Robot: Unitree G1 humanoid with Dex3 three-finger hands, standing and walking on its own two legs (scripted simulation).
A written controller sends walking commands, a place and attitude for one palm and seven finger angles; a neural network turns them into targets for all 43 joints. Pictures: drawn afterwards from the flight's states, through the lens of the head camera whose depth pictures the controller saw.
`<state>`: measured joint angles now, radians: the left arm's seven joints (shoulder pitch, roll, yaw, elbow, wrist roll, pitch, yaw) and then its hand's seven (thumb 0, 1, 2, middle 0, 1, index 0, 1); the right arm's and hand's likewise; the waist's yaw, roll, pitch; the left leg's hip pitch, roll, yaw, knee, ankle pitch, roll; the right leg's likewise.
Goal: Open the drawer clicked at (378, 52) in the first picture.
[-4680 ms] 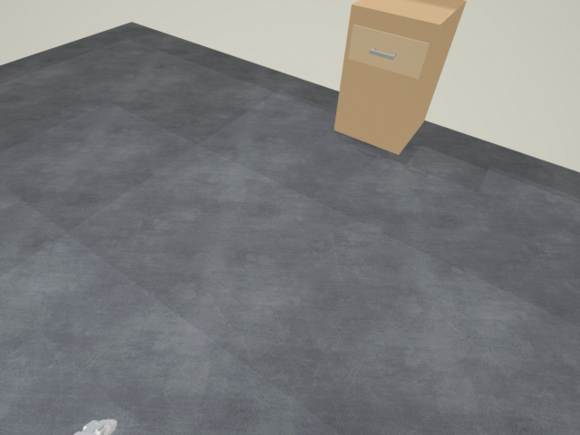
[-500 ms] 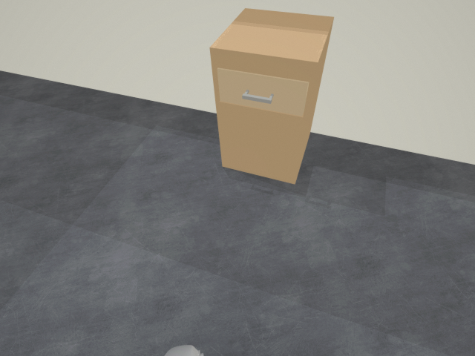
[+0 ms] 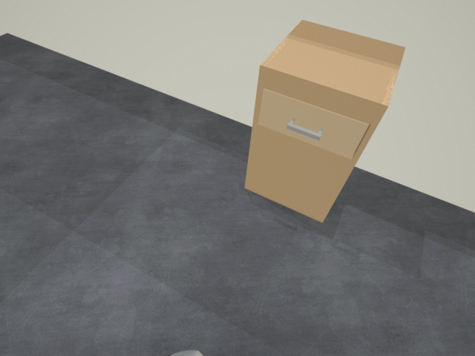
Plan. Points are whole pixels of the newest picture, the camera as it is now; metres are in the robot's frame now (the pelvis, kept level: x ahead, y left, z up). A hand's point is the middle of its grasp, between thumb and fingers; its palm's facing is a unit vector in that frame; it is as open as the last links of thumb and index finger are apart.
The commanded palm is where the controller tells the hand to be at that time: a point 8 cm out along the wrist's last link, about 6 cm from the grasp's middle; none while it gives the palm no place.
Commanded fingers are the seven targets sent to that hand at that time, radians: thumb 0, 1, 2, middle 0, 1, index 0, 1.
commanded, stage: turn to face it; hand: left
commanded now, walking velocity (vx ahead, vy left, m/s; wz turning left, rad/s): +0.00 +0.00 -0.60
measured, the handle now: (305, 128) +0.90 -0.18 -0.22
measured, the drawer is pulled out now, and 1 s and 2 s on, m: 0.00 0.00 0.00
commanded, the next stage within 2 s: take the last steps up to it in 0.70 s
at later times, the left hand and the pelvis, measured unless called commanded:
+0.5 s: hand (192, 307) +0.23 +0.11 -0.16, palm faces -0.19 -0.95 -0.25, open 7.4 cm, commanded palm none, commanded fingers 0.00 0.90 0.90 -0.20 -0.30 -0.20 -0.30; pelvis +0.10 -0.05 +0.00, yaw -13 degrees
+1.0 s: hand (175, 299) +0.24 +0.15 -0.16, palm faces -0.31 -0.94 -0.17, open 7.4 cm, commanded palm none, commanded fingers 0.00 0.90 0.90 -0.20 -0.30 -0.20 -0.30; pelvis +0.13 -0.02 +0.02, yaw -21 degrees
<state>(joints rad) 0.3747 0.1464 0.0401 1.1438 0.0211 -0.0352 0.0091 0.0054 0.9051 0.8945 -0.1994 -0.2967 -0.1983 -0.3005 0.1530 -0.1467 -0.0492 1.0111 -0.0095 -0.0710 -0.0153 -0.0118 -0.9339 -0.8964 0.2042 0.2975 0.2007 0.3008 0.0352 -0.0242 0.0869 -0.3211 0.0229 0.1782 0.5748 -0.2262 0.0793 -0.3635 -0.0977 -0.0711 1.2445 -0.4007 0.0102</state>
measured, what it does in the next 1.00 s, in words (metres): walks ahead, turning right: right foot, then left foot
